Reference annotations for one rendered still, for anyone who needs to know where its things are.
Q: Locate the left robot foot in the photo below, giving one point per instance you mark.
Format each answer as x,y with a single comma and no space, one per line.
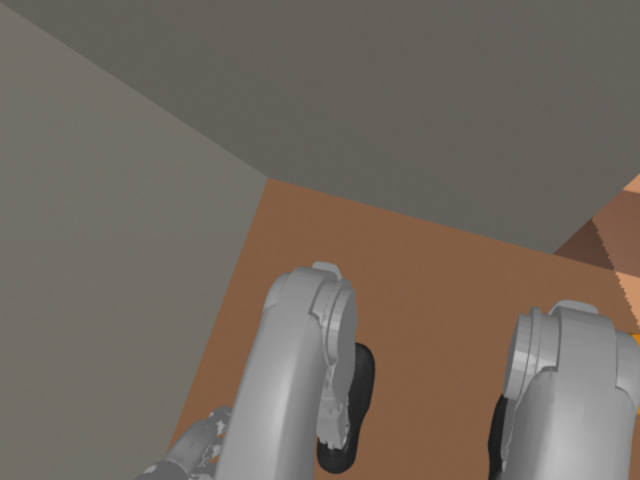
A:
338,461

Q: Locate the left robot arm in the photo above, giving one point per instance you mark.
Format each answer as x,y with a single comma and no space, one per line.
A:
163,470

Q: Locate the right robot foot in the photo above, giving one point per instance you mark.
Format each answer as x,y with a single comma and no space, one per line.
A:
495,439

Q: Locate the left robot hand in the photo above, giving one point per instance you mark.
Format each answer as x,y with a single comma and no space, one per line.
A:
199,443

